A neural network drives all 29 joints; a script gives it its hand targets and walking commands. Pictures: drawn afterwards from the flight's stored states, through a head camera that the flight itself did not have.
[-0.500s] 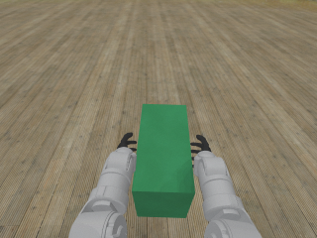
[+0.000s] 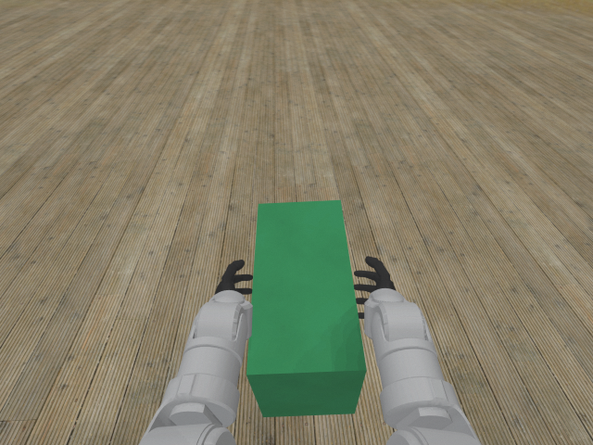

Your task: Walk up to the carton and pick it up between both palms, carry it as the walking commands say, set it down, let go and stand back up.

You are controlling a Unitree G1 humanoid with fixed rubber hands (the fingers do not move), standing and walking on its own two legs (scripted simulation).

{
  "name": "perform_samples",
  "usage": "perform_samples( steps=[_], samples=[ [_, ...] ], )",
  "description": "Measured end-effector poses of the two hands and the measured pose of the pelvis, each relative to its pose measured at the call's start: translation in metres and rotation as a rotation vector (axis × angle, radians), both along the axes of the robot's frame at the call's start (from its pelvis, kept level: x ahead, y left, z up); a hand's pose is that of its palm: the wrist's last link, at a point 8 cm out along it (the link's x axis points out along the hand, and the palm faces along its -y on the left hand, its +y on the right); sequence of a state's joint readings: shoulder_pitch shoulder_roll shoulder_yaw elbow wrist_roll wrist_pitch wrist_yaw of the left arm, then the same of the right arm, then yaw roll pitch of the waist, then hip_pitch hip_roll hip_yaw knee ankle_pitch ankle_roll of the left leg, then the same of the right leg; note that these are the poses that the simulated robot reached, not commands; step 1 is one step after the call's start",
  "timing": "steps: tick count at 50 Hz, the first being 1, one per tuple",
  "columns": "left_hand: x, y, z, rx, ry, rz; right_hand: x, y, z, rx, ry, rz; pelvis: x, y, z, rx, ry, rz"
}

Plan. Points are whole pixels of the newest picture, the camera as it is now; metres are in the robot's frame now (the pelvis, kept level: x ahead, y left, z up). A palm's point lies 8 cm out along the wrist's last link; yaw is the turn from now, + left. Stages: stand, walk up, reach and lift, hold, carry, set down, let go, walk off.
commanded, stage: hold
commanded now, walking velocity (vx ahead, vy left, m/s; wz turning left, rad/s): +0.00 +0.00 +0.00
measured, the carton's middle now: (303, 303) +0.36 -0.01 -0.02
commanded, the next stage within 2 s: carry in 0.24 s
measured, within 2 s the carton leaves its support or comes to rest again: neither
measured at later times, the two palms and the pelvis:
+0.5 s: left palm (205, 278) +0.34 +0.14 +0.07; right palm (360, 279) +0.33 -0.08 +0.08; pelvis +0.03 +0.04 -0.01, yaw -3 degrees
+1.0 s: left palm (201, 213) +0.47 +0.17 +0.09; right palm (335, 219) +0.45 -0.05 +0.09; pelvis +0.14 +0.08 +0.00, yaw -5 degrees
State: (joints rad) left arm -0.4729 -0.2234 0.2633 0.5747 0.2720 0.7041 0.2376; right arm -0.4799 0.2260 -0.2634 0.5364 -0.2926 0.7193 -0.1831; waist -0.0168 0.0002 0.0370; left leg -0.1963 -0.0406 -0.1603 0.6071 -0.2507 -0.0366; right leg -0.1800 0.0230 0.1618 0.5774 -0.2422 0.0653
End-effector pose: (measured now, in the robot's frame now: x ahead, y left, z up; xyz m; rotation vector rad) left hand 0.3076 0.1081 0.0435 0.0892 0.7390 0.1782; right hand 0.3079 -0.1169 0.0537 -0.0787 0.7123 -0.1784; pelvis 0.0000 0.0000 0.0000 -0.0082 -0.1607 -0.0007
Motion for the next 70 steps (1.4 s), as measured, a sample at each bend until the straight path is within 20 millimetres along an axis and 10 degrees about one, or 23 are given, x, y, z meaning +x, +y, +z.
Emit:
perform_samples(
  steps=[28, 43, 70],
  samples=[
    [0.041, 0.039, 0.031, 0.008, 0.037, -0.023, 0.032, 0.040, 0.027, 0.008, 0.023, -0.027, 0.045, 0.045, -0.003, 0.031, 0.153, -0.095],
    [0.126, 0.053, 0.051, -0.026, 0.116, -0.034, 0.109, 0.056, 0.049, 0.009, 0.098, -0.114, 0.118, 0.073, 0.004, 0.010, 0.237, -0.093],
    [0.240, 0.085, 0.029, -0.108, 0.087, -0.055, 0.229, 0.075, 0.025, 0.087, 0.072, -0.060, 0.229, 0.092, 0.012, -0.046, 0.333, -0.075]
  ],
)
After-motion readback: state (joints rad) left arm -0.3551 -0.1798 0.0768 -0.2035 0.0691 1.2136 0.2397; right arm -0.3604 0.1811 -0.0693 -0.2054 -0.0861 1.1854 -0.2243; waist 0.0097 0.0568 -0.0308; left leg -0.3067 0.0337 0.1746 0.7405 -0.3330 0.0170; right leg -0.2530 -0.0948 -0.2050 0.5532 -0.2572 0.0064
